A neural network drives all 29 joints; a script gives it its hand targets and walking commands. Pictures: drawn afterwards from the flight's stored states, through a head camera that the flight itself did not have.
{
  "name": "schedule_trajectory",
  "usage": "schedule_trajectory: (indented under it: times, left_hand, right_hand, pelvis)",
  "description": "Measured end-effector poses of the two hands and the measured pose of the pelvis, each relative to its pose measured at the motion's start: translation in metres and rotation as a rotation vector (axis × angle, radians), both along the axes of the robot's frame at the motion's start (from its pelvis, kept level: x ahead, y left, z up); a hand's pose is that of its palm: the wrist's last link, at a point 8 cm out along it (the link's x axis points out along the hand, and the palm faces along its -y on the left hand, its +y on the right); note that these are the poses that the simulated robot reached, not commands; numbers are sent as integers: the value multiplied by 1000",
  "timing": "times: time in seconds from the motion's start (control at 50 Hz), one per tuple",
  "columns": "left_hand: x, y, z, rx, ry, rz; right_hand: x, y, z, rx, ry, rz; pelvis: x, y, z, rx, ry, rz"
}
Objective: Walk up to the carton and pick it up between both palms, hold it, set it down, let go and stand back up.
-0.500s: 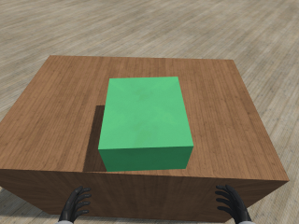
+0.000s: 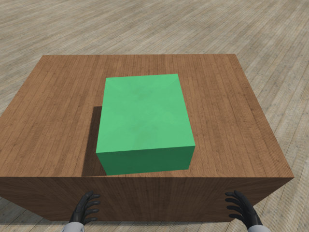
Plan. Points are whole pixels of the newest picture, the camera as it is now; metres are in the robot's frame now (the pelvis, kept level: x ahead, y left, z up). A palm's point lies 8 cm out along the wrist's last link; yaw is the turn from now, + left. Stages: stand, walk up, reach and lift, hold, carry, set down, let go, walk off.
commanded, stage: let go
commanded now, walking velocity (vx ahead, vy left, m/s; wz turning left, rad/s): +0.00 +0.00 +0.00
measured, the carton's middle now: (144, 121) +0.46 +0.06 -0.04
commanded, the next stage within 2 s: stand in 0.24 s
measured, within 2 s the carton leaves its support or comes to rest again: neither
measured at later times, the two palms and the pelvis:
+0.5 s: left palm out of the picture +0.09 +0.24 -0.11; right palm out of the picture +0.07 -0.24 -0.12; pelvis +0.00 +0.00 +0.00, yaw +0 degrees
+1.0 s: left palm out of the picture -0.02 +0.23 -0.14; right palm out of the picture -0.03 -0.21 -0.15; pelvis -0.01 +0.01 +0.00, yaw +0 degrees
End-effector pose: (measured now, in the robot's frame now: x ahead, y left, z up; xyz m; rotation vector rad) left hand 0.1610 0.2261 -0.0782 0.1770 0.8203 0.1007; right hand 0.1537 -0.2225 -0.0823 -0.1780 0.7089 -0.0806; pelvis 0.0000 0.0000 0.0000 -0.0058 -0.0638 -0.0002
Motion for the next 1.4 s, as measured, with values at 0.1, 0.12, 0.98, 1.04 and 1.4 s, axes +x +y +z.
schedule_trajectory:
  times: [0.1,0.12,0.98,1.04,1.4]
  left_hand:
    - [1,-2,0,-4,0,0]
    - [0,-3,-1,-5,2,1]
    - [-177,5,-63,-26,484,150]
    - [-185,1,-65,-36,514,152]
    - [-212,-11,-72,-73,617,152]
  right_hand:
    - [-3,-5,2,-10,-4,1]
    - [-4,-6,3,-11,-3,0]
    - [-184,15,-64,39,675,-181]
    - [-190,21,-65,50,696,-181]
    - [-212,45,-69,76,760,-175]
  pelvis:
    - [-1,-2,0,2,-8,-1]
    - [-1,-2,0,2,-9,-1]
    - [-8,11,0,2,27,7]
    - [-9,12,0,3,26,7]
    - [-14,19,0,4,24,7]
